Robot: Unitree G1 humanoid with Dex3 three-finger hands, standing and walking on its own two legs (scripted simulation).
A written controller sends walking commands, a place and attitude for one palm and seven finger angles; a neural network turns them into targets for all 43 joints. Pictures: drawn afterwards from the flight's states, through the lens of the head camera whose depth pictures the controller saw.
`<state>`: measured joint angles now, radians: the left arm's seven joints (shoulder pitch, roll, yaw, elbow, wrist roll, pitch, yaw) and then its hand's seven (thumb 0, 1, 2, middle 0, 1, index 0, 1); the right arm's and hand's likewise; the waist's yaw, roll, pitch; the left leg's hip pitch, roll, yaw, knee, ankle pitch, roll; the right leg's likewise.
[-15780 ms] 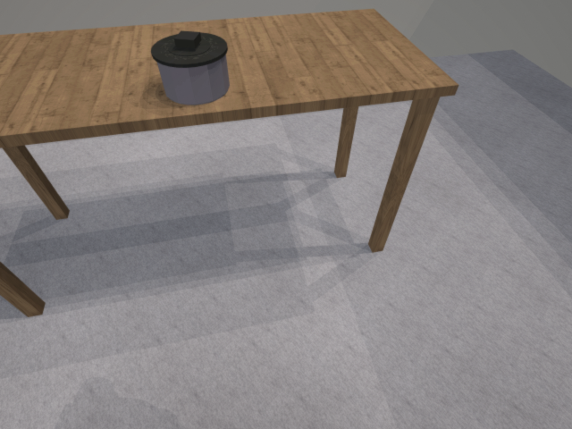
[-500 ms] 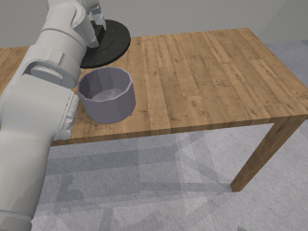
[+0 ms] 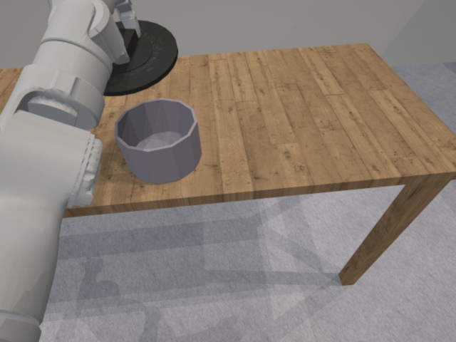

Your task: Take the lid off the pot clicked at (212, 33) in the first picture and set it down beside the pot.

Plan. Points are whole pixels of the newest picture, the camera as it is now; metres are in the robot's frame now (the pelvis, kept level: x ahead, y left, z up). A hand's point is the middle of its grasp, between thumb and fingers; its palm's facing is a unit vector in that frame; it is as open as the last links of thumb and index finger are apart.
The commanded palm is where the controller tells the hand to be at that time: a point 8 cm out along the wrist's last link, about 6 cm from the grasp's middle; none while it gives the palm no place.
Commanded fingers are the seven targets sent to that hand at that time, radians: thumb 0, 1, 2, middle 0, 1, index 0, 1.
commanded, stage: move the lid sideways beside the pot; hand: left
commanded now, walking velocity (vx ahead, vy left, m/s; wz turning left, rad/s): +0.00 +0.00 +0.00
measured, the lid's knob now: (118, 43) +0.51 +0.15 +0.28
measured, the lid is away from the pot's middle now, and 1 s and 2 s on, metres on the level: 0.02 0.14 0.25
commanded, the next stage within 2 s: lower the lid onto the table in 2.00 s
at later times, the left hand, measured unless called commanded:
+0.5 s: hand (68, 45) +0.48 +0.21 +0.30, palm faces -0.18 -0.14 -0.97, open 8.3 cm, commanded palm +0.47 +0.21 +0.37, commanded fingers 0.00 0.60 1.01 -0.81 -1.10 -0.75 -1.08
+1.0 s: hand (37, 52) +0.47 +0.25 +0.29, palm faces -0.20 -0.14 -0.97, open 8.3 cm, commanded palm +0.47 +0.26 +0.37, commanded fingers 0.00 0.60 1.01 -0.81 -1.10 -0.75 -1.08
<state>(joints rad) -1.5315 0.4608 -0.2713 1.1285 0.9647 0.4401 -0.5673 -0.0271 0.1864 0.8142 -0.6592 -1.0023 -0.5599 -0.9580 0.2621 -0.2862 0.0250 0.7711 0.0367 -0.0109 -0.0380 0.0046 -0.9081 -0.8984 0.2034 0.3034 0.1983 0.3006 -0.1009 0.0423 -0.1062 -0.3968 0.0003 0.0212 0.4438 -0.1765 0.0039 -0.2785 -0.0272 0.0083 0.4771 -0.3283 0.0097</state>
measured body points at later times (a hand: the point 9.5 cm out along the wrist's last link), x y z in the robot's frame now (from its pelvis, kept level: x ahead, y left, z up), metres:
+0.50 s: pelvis +0.00 +0.01 +0.00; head +0.02 -0.01 +0.45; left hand +0.48 +0.21 +0.35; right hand +0.08 -0.26 -0.13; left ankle +0.02 +0.12 -0.74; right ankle -0.06 -0.13 -0.74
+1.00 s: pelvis -0.01 +0.01 +0.00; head +0.03 +0.00 +0.45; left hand +0.47 +0.25 +0.35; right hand +0.07 -0.26 -0.13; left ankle +0.02 +0.12 -0.74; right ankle -0.06 -0.13 -0.74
